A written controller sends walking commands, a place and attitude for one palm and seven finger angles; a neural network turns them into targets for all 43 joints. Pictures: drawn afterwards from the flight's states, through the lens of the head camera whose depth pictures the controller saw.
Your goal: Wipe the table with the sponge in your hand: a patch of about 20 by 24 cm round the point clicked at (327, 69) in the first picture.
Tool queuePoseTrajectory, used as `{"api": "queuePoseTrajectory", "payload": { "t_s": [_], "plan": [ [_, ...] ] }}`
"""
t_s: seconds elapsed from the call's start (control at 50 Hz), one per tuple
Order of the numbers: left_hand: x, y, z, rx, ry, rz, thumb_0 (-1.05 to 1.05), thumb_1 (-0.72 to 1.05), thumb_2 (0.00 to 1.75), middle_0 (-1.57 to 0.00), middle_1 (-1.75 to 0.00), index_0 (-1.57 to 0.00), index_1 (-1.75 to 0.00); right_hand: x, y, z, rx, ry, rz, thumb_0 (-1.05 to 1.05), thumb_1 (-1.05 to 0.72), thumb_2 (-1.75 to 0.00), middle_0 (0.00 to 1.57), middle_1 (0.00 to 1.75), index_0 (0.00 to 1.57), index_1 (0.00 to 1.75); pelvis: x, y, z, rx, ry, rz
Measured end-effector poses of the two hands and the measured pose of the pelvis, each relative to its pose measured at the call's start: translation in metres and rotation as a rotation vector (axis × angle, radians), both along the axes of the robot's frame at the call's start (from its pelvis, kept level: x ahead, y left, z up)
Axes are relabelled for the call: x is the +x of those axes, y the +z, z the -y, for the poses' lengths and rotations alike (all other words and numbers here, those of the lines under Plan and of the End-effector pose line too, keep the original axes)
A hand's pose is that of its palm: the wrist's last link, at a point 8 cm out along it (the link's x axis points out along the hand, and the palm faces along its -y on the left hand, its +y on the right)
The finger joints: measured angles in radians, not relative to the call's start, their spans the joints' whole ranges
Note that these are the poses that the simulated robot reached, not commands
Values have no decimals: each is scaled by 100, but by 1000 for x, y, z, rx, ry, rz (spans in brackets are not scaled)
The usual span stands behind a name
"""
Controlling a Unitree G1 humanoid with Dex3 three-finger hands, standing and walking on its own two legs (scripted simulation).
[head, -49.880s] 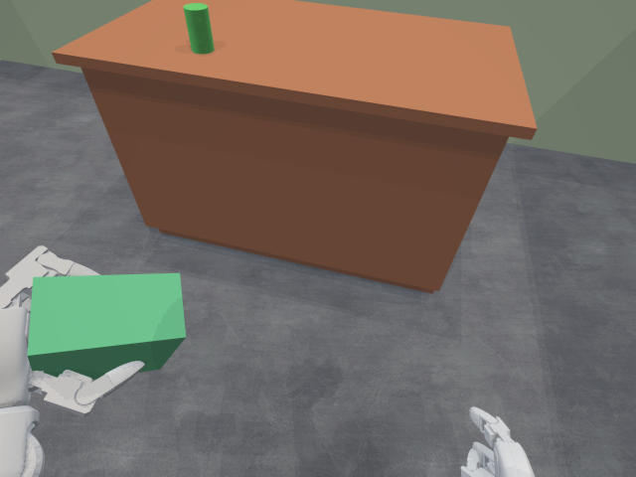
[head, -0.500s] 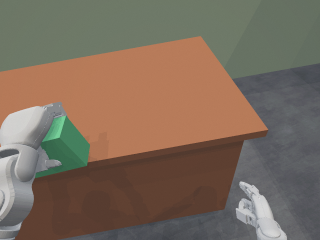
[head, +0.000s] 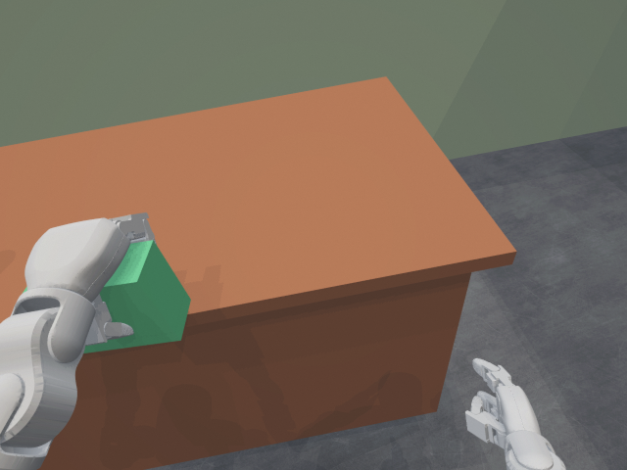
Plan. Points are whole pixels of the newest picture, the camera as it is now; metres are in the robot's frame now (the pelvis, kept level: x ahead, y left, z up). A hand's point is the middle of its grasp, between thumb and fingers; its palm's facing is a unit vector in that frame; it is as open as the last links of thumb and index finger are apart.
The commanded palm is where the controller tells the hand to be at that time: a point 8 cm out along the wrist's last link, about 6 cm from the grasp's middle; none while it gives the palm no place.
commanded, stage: move the sponge above the wiping area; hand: left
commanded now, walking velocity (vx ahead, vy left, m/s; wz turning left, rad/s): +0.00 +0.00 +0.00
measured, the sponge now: (122, 308) +0.23 +0.28 +0.13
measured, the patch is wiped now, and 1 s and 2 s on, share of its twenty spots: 0.00 0.00 0.00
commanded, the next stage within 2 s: none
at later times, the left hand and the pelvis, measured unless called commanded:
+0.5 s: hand (117, 264) +0.27 +0.29 +0.17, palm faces +0.04 -0.01 -1.00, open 10.5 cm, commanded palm +0.23 +0.31 +0.26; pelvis +0.01 +0.01 +0.00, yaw +0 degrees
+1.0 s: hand (110, 258) +0.28 +0.32 +0.16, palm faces +0.02 +0.01 -1.00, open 10.5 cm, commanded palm +0.25 +0.33 +0.24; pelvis +0.02 +0.01 +0.00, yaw +1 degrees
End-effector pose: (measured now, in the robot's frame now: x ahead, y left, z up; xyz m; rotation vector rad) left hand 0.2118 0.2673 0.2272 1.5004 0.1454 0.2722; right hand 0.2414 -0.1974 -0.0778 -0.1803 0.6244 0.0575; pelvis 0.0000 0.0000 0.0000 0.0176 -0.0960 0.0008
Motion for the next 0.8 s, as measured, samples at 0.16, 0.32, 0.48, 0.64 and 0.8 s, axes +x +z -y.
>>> {"api": "queuePoseTrajectory", "payload": {
  "t_s": [0.16, 0.32, 0.48, 0.64, 0.8],
  "plan": [
    [10, 13, -22, 45, 37, 58, 0, -55, 103, -71, -132, -72, -131, -4, -2, -8, -8, 18, -38, 1, -91, -90, 20, 30, 20, 30, 0, 1, -2, -4, 0, 8],
    [20, 9, -26, 6, 74, 30, 0, -55, 103, -70, -132, -71, -132, -3, -3, -17, 13, 17, -41, 1, -91, -89, 20, 30, 20, 30, 2, 2, -9, -2, 6, -3],
    [33, -10, -18, 38, 1, -55, 0, -55, 103, -71, -132, -72, -132, 0, -4, -19, -5, 31, -56, 1, -91, -89, 20, 30, 20, 30, 7, 2, -10, -2, 1, -12],
    [34, 7, -47, 45, 96, 21, 0, -55, 103, -71, -132, -71, -132, -1, -7, -11, -16, 21, -94, 1, -91, -89, 20, 30, 20, 30, 14, 3, -7, -8, -2, -20],
    [33, -17, -58, 18, 142, -116, 0, -55, 103, -70, -132, -71, -132, 4, -9, -1, -48, -3, -90, 1, -91, -89, 20, 30, 20, 30, 17, 2, -9, -11, 14, -30]
  ]
}}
